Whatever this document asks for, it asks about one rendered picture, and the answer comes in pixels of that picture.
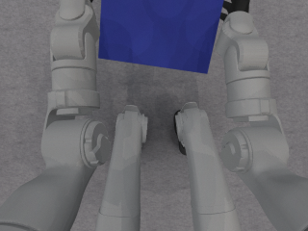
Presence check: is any robot right hand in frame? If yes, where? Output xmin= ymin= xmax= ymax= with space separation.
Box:
xmin=220 ymin=0 xmax=250 ymax=21

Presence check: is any carton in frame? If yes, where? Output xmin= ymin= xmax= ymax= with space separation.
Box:
xmin=98 ymin=0 xmax=224 ymax=74

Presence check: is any robot left thigh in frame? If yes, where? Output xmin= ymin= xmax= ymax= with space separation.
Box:
xmin=94 ymin=111 xmax=148 ymax=231

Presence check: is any left robot forearm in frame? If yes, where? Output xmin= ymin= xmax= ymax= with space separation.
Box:
xmin=40 ymin=0 xmax=100 ymax=157

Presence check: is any right robot forearm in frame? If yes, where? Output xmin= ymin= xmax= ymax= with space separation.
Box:
xmin=215 ymin=11 xmax=290 ymax=156

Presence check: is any robot left upper arm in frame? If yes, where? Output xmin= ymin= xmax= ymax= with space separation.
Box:
xmin=0 ymin=118 xmax=111 ymax=231

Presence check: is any robot right upper arm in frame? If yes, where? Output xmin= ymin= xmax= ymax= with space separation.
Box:
xmin=220 ymin=125 xmax=308 ymax=231

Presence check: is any robot right foot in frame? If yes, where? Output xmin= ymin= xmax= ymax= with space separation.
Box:
xmin=173 ymin=110 xmax=187 ymax=155

